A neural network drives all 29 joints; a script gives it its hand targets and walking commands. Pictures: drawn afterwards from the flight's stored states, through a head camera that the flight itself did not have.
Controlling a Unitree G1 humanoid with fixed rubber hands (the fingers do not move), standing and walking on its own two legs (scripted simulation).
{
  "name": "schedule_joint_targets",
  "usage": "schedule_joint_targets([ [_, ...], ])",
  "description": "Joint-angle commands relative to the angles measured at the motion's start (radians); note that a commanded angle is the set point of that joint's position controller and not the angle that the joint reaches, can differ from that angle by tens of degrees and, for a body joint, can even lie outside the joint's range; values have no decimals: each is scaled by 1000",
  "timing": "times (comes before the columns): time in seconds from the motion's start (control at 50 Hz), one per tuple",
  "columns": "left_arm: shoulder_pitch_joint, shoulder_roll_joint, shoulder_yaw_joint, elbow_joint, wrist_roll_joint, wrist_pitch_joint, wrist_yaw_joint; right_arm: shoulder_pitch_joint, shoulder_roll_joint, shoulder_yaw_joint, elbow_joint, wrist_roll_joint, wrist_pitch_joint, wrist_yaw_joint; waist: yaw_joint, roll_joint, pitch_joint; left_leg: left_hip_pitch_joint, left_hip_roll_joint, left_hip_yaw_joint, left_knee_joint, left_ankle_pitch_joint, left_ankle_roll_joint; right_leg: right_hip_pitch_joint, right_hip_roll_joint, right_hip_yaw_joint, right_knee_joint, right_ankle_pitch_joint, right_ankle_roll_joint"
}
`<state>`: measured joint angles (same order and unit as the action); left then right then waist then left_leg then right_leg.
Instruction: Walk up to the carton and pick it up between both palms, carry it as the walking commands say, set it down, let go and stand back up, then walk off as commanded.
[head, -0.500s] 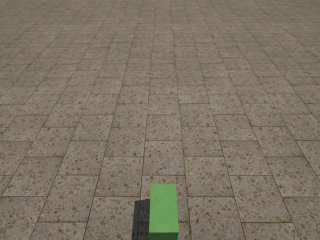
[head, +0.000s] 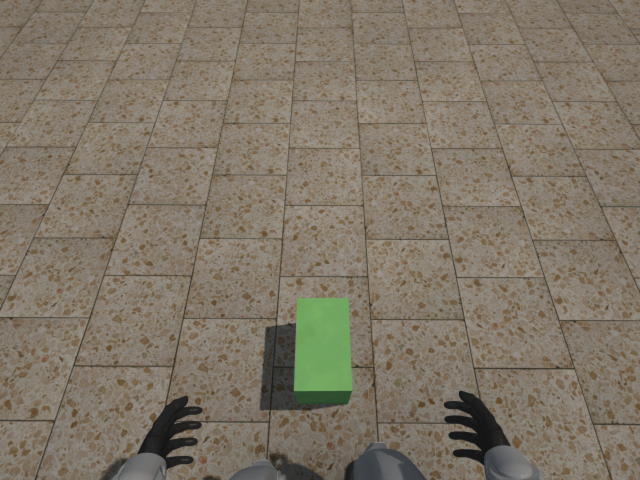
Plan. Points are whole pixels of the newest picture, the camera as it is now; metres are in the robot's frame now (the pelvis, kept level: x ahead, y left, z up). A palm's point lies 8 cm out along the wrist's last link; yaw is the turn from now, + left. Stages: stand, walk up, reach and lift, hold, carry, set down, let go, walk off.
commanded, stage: reach and lift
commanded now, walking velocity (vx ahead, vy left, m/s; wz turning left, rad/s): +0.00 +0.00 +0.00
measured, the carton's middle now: (322, 351) +0.45 -0.02 -0.64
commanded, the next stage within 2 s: none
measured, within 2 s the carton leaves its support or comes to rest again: neither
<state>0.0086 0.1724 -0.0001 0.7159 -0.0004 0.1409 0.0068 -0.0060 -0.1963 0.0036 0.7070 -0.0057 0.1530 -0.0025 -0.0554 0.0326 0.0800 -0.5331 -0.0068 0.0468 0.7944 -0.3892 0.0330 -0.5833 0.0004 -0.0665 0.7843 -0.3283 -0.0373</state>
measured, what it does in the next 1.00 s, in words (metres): lowers itself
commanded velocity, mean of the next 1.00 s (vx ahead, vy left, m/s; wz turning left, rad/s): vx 0.00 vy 0.00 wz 0.00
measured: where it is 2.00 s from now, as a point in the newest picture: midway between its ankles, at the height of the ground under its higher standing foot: outside the picture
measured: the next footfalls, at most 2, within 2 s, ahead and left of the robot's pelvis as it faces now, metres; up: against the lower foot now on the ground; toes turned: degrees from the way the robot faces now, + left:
none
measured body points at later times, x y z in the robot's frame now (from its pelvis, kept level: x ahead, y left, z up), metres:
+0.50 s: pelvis -0.06 +0.00 -0.05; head +0.15 -0.01 +0.35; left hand +0.32 +0.17 -0.16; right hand +0.29 -0.20 -0.17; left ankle +0.01 +0.10 -0.71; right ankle +0.04 -0.09 -0.71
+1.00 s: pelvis -0.05 -0.01 -0.07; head +0.27 -0.02 +0.25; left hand +0.46 +0.14 -0.20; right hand +0.44 -0.19 -0.20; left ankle +0.01 +0.10 -0.71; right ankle +0.04 -0.09 -0.71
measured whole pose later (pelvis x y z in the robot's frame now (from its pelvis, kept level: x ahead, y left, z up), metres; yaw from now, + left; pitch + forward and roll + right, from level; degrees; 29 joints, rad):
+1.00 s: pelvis -0.05 -0.01 -0.07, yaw +1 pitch +38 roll +1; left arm -1.01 0.17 0.20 0.74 0.00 0.12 0.10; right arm -1.01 -0.20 -0.12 0.72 0.03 0.13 -0.13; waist -0.06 0.03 0.12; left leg -1.36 -0.01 0.05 1.01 -0.33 0.03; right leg -1.40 -0.02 -0.07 0.99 -0.26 -0.06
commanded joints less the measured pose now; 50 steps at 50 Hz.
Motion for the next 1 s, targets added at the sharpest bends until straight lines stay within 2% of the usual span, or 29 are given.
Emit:
schedule_joint_targets([
  [0.0,-226,120,77,-231,-64,-80,-11,-185,-61,-101,-242,36,-71,-28,8,-89,-432,-212,-27,-93,40,317,-10,221,3,145,92,538,32],
  [0.04,-271,125,84,-259,-67,-92,-1,-221,-74,-116,-261,51,-84,-39,11,-87,-526,-238,-31,-94,69,320,-18,231,-3,147,120,560,24],
  [0.1,-389,122,80,-261,-83,-99,13,-339,-75,-122,-303,69,-88,-59,14,-110,-583,-306,-31,-97,97,249,-10,206,-7,162,135,504,23],
  [0.18,-520,143,106,-256,-79,-71,38,-452,-75,-129,-316,90,-56,-82,13,-116,-626,-354,-34,-92,100,132,-7,179,-10,161,132,344,31],
  [0.2,-564,138,106,-241,-84,-62,41,-481,-67,-126,-298,90,-45,-90,20,-99,-615,-378,-35,-91,95,120,-5,147,-11,152,135,308,32],
  [0.26,-656,150,131,-176,-84,-18,53,-593,-69,-128,-273,83,-8,-102,25,-117,-561,-398,-28,-92,83,-16,0,84,-20,155,100,84,48],
  [0.28,-635,140,127,-131,-78,0,58,-560,-70,-137,-226,68,7,-107,20,-114,-540,-391,-27,-93,71,-18,-3,57,-16,144,95,53,48],
  [0.32,-711,126,129,-98,-77,18,67,-629,-58,-154,-197,63,26,-116,8,-103,-520,-435,-27,-100,75,-31,-3,7,-14,146,96,25,50],
  [0.34,-746,144,159,-85,-64,19,72,-685,-73,-172,-197,55,25,-118,25,-100,-540,-444,-31,-103,80,-35,-3,-9,-6,140,107,18,50],
  [0.36,-778,125,150,-73,-69,19,76,-707,-66,-179,-177,53,25,-121,8,-110,-534,-448,-32,-104,81,-21,-4,-34,-3,137,106,24,52],
  [0.38,-795,115,163,-55,-69,23,76,-731,-63,-181,-162,45,27,-124,11,-123,-550,-465,-38,-100,85,-19,-9,-39,0,138,109,27,52],
  [0.4,-862,112,161,-57,-70,16,77,-780,-63,-200,-149,45,23,-128,4,-100,-574,-467,-36,-102,91,-24,-12,-52,1,136,121,27,50],
  [0.44,-907,95,157,-36,-79,15,81,-840,-54,-209,-117,52,24,-133,4,-101,-610,-475,-41,-106,83,-2,-12,-70,12,125,128,42,47],
  [0.46,-934,97,167,-41,-81,9,80,-866,-55,-221,-116,46,17,-137,-9,-96,-656,-462,-41,-103,94,3,-14,-49,13,128,132,55,45],
  [0.48,-937,108,179,-21,-68,7,84,-885,-48,-225,-98,47,17,-140,0,-92,-669,-468,-44,-103,93,17,-14,-67,21,124,143,77,46],
  [0.52,-999,86,183,-45,-72,-7,86,-934,-51,-244,-102,44,2,-143,-17,-78,-726,-467,-49,-98,101,47,-18,-53,28,126,146,120,38],
  [0.6,-1072,135,216,-117,-67,-25,106,-1013,-63,-267,-123,49,-20,-157,-14,-114,-995,-428,-63,-94,132,195,-18,64,48,119,196,346,35],
  [0.62,-1100,138,222,-152,-67,-31,111,-1038,-64,-267,-131,66,-23,-155,-3,-93,-1050,-431,-68,-94,143,236,-19,81,48,126,216,409,30],
  [0.66,-1172,143,206,-210,-92,-41,119,-1102,-70,-261,-176,91,-36,-156,-11,-95,-1167,-408,-72,-102,168,329,-14,105,57,123,251,522,23],
  [0.68,-1193,147,218,-231,-89,-47,124,-1105,-75,-261,-181,97,-42,-159,2,-87,-1212,-401,-79,-96,174,368,-13,131,60,132,254,573,20],
  [0.72,-1209,137,223,-191,-88,-50,131,-1140,-69,-258,-152,99,-50,-157,8,-91,-1180,-450,-81,-94,175,390,-14,115,64,136,260,604,22],
  [0.78,-1271,120,228,-149,-103,-59,123,-1201,-48,-269,-122,91,-61,-160,-7,-99,-1164,-512,-84,-99,181,413,-8,117,60,146,274,662,24],
  [0.8,-1263,113,235,-73,-91,-60,121,-1203,-29,-269,-77,89,-65,-158,-4,-92,-1106,-567,-84,-97,183,399,-9,91,58,153,273,667,27],
  [0.82,-1279,121,253,-60,-83,-67,122,-1233,-38,-281,-70,75,-69,-158,7,-97,-1100,-594,-91,-90,183,396,-11,95,57,154,278,681,28],
  [0.84,-1302,123,258,-61,-82,-72,118,-1246,-36,-294,-64,69,-73,-162,-8,-104,-1132,-627,-93,-87,185,392,-12,128,57,163,282,711,29],
  [0.88,-1329,136,271,-9,-75,-76,112,-1284,-11,-297,-27,63,-72,-163,-1,-124,-1092,-695,-94,-82,178,362,-8,132,55,171,280,706,36],
  [0.92,-1361,140,300,42,-56,-80,107,-1334,-16,-322,1,52,-75,-162,7,-115,-1088,-748,-97,-72,193,334,-11,113,51,180,282,702,35],
  [0.96,-1410,150,304,48,-45,-82,101,-1375,-17,-331,13,46,-72,-158,5,-109,-1132,-756,-99,-69,200,328,-10,101,51,181,280,688,35],
  [0.98,-1423,156,316,34,-43,-82,99,-1392,-23,-338,-10,39,-70,-160,2,-121,-1184,-769,-100,-66,213,343,-8,139,52,184,292,739,37],
])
